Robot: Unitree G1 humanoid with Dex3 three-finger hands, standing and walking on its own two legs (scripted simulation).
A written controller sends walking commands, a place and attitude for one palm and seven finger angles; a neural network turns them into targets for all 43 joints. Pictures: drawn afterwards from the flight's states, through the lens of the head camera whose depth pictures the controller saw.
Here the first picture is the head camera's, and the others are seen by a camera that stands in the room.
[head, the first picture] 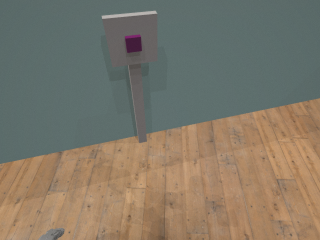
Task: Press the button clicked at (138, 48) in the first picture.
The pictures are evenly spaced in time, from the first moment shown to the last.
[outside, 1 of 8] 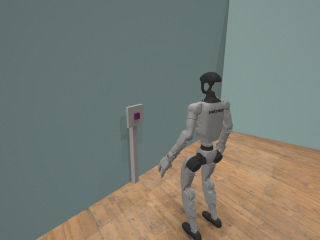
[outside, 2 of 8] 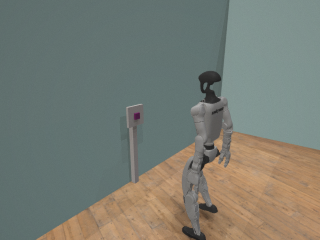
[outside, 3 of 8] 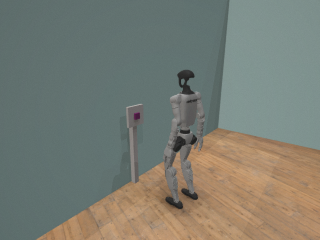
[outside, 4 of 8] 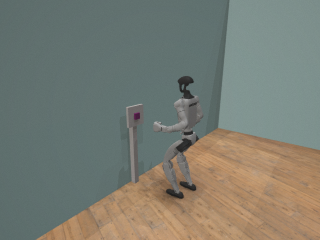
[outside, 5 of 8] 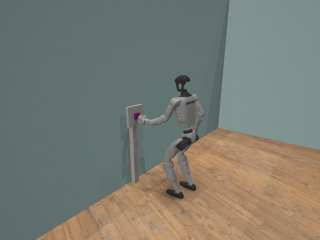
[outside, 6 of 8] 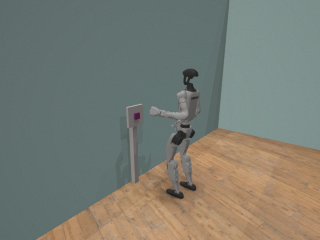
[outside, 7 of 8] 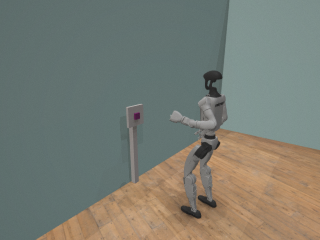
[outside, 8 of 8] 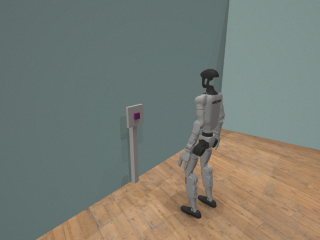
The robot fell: no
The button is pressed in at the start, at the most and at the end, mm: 0 14 0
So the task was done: yes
